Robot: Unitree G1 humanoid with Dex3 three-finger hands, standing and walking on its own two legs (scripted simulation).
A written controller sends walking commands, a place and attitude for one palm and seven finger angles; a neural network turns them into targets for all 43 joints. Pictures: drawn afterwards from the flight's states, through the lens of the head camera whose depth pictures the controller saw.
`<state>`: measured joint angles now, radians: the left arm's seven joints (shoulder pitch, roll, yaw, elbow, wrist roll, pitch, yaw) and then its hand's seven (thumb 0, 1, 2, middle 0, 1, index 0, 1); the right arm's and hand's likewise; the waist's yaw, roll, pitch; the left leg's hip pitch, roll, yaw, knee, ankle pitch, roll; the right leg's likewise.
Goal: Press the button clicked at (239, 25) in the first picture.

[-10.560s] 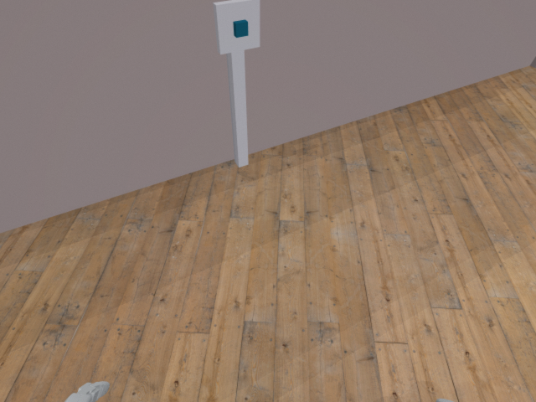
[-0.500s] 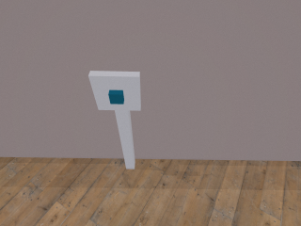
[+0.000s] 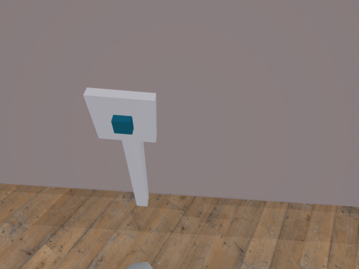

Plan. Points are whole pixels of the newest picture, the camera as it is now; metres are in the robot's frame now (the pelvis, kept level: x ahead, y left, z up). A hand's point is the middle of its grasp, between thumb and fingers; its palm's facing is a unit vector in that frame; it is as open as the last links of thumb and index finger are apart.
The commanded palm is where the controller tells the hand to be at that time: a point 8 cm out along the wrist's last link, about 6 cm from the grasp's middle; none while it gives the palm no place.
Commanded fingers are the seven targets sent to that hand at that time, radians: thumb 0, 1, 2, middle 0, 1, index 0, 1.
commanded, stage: come to a stop and stand still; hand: left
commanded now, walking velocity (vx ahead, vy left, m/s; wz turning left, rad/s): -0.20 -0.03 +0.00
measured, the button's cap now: (123, 124) +0.47 +0.21 +0.00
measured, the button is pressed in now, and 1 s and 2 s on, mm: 0 0 0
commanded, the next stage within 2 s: look again from close up in 0.90 s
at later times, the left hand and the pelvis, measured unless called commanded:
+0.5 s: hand out of the picture +0.03 +0.13 -0.16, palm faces +0.04 -0.98 -0.21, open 7.3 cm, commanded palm none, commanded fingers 0.00 0.90 0.90 -0.20 -0.30 -0.20 -0.30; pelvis -0.02 -0.05 +0.01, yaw +1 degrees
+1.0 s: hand out of the picture -0.07 +0.10 -0.16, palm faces +0.08 -0.99 -0.14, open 7.4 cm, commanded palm none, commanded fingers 0.00 0.90 0.90 -0.20 -0.30 -0.20 -0.30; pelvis -0.03 -0.06 +0.02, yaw +1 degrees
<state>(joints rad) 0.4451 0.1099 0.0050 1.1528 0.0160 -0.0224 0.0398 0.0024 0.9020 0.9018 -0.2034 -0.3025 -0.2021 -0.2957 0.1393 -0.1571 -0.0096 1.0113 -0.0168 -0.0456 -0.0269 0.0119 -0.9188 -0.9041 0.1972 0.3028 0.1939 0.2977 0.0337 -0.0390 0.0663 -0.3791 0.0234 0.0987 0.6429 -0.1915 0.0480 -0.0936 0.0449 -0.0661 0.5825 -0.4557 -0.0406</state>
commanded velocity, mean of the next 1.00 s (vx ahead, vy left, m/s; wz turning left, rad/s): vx -0.03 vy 0.00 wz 0.00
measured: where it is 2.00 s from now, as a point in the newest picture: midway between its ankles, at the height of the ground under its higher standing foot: outside the picture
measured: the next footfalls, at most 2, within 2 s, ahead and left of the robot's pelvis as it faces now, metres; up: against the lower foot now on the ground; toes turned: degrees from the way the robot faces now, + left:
right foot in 0.30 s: +0.02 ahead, -0.15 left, +0.00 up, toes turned -3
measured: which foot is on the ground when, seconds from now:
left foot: down 0.00-1.00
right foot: down 0.00-0.00, up 0.02-0.28, down 0.30-1.00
